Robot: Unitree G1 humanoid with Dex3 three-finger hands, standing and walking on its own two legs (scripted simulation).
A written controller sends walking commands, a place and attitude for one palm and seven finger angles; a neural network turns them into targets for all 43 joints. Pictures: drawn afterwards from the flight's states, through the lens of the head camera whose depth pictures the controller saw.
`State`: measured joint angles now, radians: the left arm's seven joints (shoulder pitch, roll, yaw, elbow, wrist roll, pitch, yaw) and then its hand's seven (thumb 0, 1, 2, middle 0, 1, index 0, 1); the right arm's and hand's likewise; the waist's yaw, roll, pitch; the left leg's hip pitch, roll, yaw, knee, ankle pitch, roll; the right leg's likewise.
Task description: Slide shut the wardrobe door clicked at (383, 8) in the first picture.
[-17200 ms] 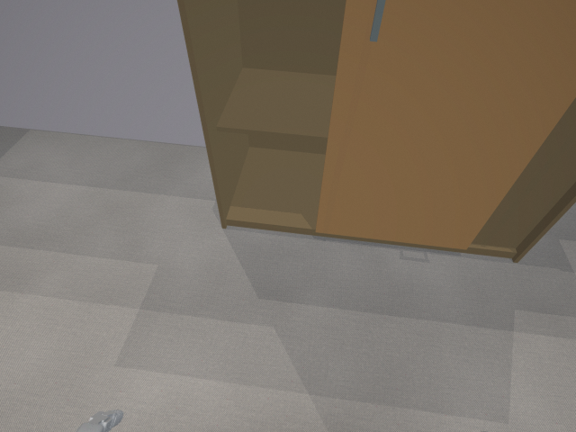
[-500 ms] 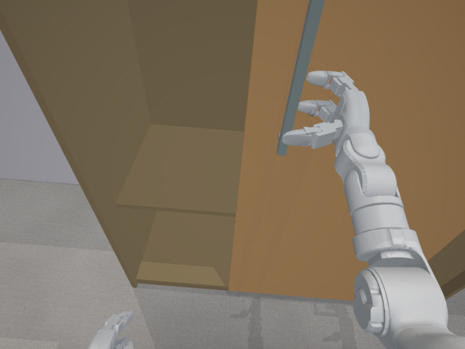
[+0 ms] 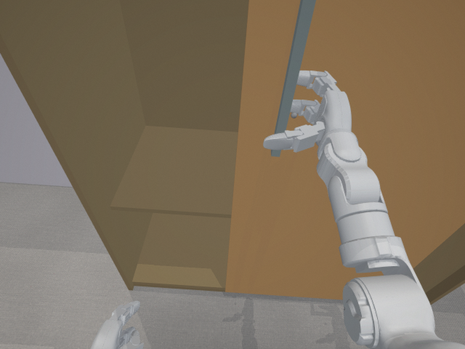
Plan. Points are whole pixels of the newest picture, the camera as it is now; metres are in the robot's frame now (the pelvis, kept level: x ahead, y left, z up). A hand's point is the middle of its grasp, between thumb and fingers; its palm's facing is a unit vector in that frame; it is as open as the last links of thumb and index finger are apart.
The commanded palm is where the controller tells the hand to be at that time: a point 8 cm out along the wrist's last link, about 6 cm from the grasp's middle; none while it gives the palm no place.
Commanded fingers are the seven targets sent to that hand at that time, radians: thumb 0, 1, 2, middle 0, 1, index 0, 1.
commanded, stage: slide the fingers in behind the handle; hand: right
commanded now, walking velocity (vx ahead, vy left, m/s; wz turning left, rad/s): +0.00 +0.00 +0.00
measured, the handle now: (290, 72) +0.48 -0.05 +0.27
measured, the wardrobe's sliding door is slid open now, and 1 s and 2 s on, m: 0.40 0.40 0.40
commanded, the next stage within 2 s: grip the handle and tug to test in 1.12 s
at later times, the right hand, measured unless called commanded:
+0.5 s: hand (280, 117) +0.42 -0.04 +0.22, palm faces -0.04 +1.00 +0.01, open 14.0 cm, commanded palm +0.40 -0.09 +0.21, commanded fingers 0.00 0.50 -0.30 0.30 1.20 0.30 1.20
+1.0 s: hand (275, 116) +0.42 -0.03 +0.22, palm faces -0.04 +1.00 +0.01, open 14.3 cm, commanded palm +0.39 -0.08 +0.21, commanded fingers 0.00 0.50 -0.30 0.30 1.20 0.30 1.20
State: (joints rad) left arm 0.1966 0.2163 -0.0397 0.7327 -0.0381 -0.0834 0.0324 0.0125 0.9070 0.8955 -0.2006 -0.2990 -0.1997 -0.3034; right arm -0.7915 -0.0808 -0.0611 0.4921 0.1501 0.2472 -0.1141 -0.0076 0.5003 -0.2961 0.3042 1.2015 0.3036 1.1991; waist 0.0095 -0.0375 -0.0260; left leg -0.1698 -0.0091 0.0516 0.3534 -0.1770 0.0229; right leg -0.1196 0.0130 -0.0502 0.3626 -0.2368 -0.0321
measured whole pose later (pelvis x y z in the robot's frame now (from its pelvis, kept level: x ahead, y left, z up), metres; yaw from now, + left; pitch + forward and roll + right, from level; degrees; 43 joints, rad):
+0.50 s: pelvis +0.00 +0.01 +0.00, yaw -1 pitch -1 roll +0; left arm 0.17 0.22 -0.03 0.72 -0.04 -0.03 0.02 0.01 0.91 0.90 -0.20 -0.30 -0.20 -0.30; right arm -0.76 -0.04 -0.01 0.42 0.15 0.30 -0.15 -0.01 0.50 -0.30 0.30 1.20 0.29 1.20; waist 0.00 -0.04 -0.02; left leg -0.16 -0.02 0.07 0.36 -0.19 0.03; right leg -0.11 0.01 -0.03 0.37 -0.25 -0.02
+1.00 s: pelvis +0.00 +0.01 +0.00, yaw +0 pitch -1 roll +0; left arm 0.20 0.22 -0.03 0.72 -0.03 -0.01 0.02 0.01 0.91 0.90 -0.20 -0.30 -0.20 -0.30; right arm -0.76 -0.04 -0.02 0.43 0.14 0.28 -0.16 -0.01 0.50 -0.30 0.30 1.20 0.24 1.17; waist 0.01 -0.05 -0.02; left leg -0.15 -0.02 0.06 0.35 -0.18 0.04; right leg -0.10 0.00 -0.04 0.36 -0.24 -0.02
